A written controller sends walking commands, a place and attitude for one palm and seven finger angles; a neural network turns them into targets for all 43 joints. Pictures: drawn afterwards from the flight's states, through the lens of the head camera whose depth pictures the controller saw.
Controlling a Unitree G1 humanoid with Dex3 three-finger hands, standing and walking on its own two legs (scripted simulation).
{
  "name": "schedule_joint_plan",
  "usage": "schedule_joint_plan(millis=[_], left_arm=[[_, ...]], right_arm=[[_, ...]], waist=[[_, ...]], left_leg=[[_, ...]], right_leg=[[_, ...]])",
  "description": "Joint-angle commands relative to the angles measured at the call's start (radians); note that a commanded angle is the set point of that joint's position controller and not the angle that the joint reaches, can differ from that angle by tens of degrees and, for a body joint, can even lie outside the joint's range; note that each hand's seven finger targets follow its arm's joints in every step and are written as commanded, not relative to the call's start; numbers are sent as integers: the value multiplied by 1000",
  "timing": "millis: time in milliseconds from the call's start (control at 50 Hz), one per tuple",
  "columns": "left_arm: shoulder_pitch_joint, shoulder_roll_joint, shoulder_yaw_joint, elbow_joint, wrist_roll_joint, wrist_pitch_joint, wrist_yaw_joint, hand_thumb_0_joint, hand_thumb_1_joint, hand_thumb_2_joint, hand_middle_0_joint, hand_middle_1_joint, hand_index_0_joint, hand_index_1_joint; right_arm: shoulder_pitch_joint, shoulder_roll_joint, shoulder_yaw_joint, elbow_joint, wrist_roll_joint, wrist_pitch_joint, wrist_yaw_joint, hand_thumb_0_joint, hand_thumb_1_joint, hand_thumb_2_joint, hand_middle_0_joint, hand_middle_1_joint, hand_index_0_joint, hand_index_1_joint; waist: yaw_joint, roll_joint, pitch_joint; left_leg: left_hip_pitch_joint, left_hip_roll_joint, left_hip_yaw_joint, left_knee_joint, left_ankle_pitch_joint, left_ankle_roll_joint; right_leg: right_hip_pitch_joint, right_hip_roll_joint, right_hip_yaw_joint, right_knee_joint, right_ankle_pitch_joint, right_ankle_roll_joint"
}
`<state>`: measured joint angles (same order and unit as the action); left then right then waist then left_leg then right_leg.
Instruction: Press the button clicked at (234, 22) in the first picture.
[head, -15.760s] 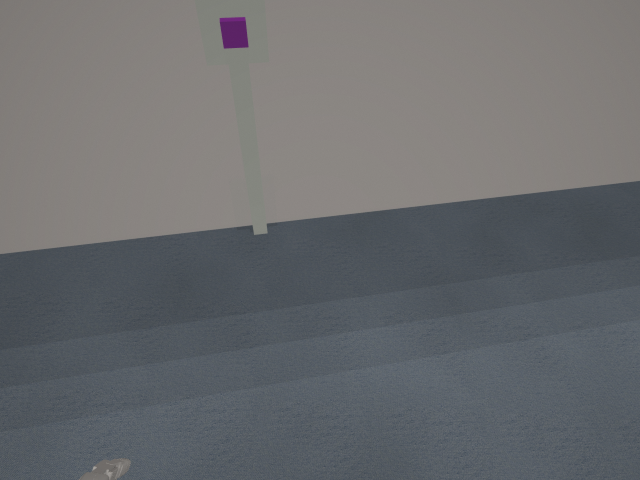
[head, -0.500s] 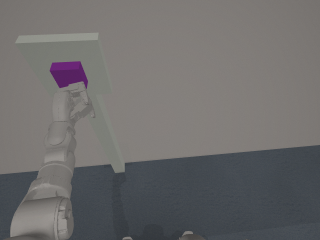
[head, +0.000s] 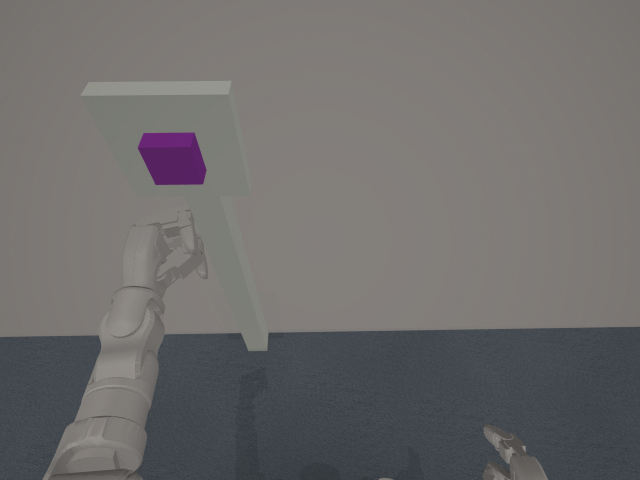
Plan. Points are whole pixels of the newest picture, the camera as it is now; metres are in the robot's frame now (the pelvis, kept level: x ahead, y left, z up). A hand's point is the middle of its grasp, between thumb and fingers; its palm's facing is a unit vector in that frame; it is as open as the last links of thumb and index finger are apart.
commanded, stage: draw the hand back to the body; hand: left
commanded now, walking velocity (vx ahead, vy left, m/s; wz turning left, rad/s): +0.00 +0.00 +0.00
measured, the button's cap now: (174, 157) +0.51 +0.22 +0.11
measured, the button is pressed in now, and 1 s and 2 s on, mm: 0 0 0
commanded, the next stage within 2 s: step back with the hand held close in 1.48 s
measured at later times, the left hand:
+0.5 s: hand (128, 296) +0.28 +0.20 +0.13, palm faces +0.07 -1.00 -0.04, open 3.1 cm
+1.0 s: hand (32, 335) +0.22 +0.24 +0.17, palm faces +0.34 -0.88 -0.34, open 3.1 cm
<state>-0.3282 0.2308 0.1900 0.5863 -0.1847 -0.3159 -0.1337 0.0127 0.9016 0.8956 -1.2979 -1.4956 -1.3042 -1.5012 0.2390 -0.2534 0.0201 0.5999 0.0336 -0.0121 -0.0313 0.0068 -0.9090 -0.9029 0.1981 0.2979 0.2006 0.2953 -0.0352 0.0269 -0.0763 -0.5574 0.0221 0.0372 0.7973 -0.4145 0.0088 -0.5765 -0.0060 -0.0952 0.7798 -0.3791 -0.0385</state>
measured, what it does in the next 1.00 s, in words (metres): stands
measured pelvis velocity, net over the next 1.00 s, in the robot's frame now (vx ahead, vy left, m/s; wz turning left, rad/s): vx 0.01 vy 0.02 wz -0.01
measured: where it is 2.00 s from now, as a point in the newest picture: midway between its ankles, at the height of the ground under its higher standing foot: outside the picture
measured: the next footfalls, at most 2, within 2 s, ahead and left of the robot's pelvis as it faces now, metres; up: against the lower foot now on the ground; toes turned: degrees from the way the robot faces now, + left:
none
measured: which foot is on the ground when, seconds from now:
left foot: down 0.00-1.00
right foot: down 0.00-1.00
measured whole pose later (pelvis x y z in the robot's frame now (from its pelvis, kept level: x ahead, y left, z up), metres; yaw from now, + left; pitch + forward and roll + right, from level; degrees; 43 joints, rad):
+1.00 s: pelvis +0.01 +0.02 +0.04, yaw +0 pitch -4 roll -1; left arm 0.41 0.30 0.21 -0.33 -0.06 -0.07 0.10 0.01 0.90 0.89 -1.30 -1.49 -1.30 -1.50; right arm 0.20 -0.22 0.04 0.62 0.00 -0.09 -0.06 0.01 -0.91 -0.90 0.20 0.30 0.20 0.30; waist 0.05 0.07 0.01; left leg -0.07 0.00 0.06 0.41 -0.27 0.03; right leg -0.09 -0.01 -0.07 0.39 -0.23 -0.01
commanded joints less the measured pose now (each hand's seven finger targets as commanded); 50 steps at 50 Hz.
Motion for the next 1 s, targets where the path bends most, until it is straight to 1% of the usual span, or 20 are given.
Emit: schedule_joint_plan(millis=[0, 40, 60, 80, 120, 180, 220, 260, 380, 400, 480, 500, 540, 600, 620, 700, 720, 780, 900, 980], left_arm=[[-302, 239, 117, -221, -14, -74, 16, 0, 900, 900, -1300, -1500, -1300, -1500], [-218, 240, 118, -283, -18, -72, 5, 0, 900, 900, -1300, -1500, -1300, -1500], [-186, 259, 133, -311, -21, -69, 0, 0, 900, 900, -1300, -1500, -1300, -1500], [-155, 236, 115, -342, -27, -63, -9, 0, 900, 900, -1300, -1500, -1300, -1500], [-93, 218, 106, -363, -49, -41, -23, 0, 900, 900, -1300, -1500, -1300, -1500], [-12, 200, 105, -400, -79, 0, -43, 0, 900, 900, -1300, -1500, -1300, -1500], [-1, 189, 95, -432, -93, 26, -52, 0, 900, 900, -1300, -1500, -1300, -1500], [16, 228, 126, -477, -95, 45, -55, 0, 900, 900, -1300, -1500, -1300, -1500], [82, 220, 117, -664, -100, 59, -59, 0, 900, 900, -1300, -1500, -1300, -1500], [96, 214, 115, -670, -104, 67, -62, 0, 900, 900, -1300, -1500, -1300, -1500], [144, 214, 116, -691, -116, 120, -83, 0, 900, 900, -1300, -1500, -1300, -1500], [164, 318, 107, -781, 18, 117, 45, 0, 900, 900, -1300, -1500, -1300, -1500], [305, 213, 61, -781, 37, 145, 125, 0, 900, 900, -1300, -1500, -1300, -1500], [351, 206, 42, -876, 76, 162, 181, 0, 900, 900, -1300, -1500, -1300, -1500], [374, 211, 39, -898, 82, 166, 191, 0, 900, 900, -1300, -1500, -1300, -1500], [394, 227, 58, -996, 108, 170, 228, 0, 900, 900, -1300, -1500, -1300, -1500], [411, 248, 78, -1003, 110, 174, 234, 0, 900, 900, -1300, -1500, -1300, -1500], [467, 237, 88, -1052, 120, 175, 245, 0, 900, 900, -1300, -1500, -1300, -1500], [617, 215, 100, -1122, 124, 185, 246, 0, 900, 900, -1300, -1500, -1300, -1500], [693, 230, 135, -1172, 125, 186, 246, 0, 900, 900, -1300, -1500, -1300, -1500]], right_arm=[[31, -125, -44, -117, 1, -41, -13, 0, -900, -900, 200, 300, 200, 300], [19, -119, -40, -141, 3, -45, -8, 0, -900, -900, 200, 300, 200, 300], [14, -119, -42, -147, 5, -46, -8, 0, -900, -900, 200, 300, 200, 300], [8, -115, -40, -156, 8, -49, -7, 0, -900, -900, 200, 300, 200, 300], [-4, -117, -40, -166, 15, -56, -9, 0, -900, -900, 200, 300, 200, 300], [-27, -122, -39, -178, 25, -66, -18, 0, -900, -900, 200, 300, 200, 300], [-43, -123, -37, -182, 29, -78, -24, 0, -900, -900, 200, 300, 200, 300], [-49, -126, -38, -176, 29, -86, -32, 0, -900, -900, 200, 300, 200, 300], [-89, -109, -25, -183, 28, -138, -42, 0, -900, -900, 200, 300, 200, 300], [-92, -108, -22, -183, 29, -146, -45, 0, -900, -900, 200, 300, 200, 300], [-110, -111, -18, -179, 34, -168, -54, 0, -900, -900, 200, 300, 200, 300], [-131, -106, -30, -163, 14, -163, -63, 0, -900, -900, 200, 300, 200, 300], [-139, -96, -22, -166, 7, -161, -64, 0, -900, -900, 200, 300, 200, 300], [-143, -88, -15, -154, 0, -150, -62, 0, -900, -900, 200, 300, 200, 300], [-148, -91, -14, -150, -4, -149, -60, 0, -900, -900, 200, 300, 200, 300], [-161, -85, -11, -154, -15, -147, -59, 0, -900, -900, 200, 300, 200, 300], [-165, -89, -12, -147, -19, -145, -60, 0, -900, -900, 200, 300, 200, 300], [-168, -80, -11, -148, -23, -144, -58, 0, -900, -900, 200, 300, 200, 300], [-172, -80, -17, -151, -30, -139, -42, 0, -900, -900, 200, 300, 200, 300], [-173, -79, -23, -154, -33, -136, -35, 0, -900, -900, 200, 300, 200, 300]], waist=[[12, 8, -338], [30, 49, -388], [38, 49, -393], [37, 61, -388], [26, -20, -343], [28, -68, -244], [22, -68, -197], [27, -44, -192], [39, 34, -192], [38, 2, -179], [38, -4, -124], [65, -18, -72], [56, -60, -25], [57, 39, -45], [61, 19, -35], [63, 41, -31], [66, -1, -18], [74, 52, -29], [84, 27, -10], [91, 7, 11]], left_leg=[[103, -28, -27, -93, 308, 12], [138, -28, -21, -104, 352, 13], [146, -24, -21, -111, 376, 12], [158, -24, -17, -116, 390, 12], [145, -19, -18, -131, 369, 18], [127, -19, -14, -170, 296, 20], [132, -20, -14, -181, 254, 24], [156, -21, -15, -194, 247, 24], [233, -22, -25, -226, 247, 23], [238, -20, -30, -232, 240, 23], [253, -21, -37, -254, 201, 22], [277, -15, -29, -297, 200, 33], [304, -13, -26, -321, 200, 34], [384, -8, -25, -362, 256, 30], [388, -5, -26, -373, 271, 31], [441, -5, -30, -418, 305, 27], [439, -1, -34, -424, 304, 29], [473, -4, -32, -438, 350, 25], [480, 2, -38, -448, 425, 17], [473, 6, -38, -445, 454, 15]], right_leg=[[251, -2, 93, -84, 389, 21], [300, -2, 92, -84, 435, 17], [317, 0, 90, -86, 460, 16], [323, 1, 88, -91, 473, 16], [334, 5, 84, -115, 469, 22], [321, 3, 82, -159, 409, 30], [308, -1, 92, -189, 351, 33], [314, -3, 93, -203, 333, 33], [331, -2, 84, -227, 299, 26], [328, 0, 77, -232, 288, 26], [312, 1, 72, -265, 228, 28], [333, -28, 109, -343, 195, 17], [342, -30, 102, -375, 178, 24], [399, -24, 85, -380, 245, 16], [416, -18, 84, -393, 254, 16], [455, -15, 74, -413, 279, 14], [462, -10, 73, -425, 270, 14], [491, -11, 70, -429, 307, 10], [524, -5, 61, -431, 356, 12], [527, -2, 61, -431, 377, 14]])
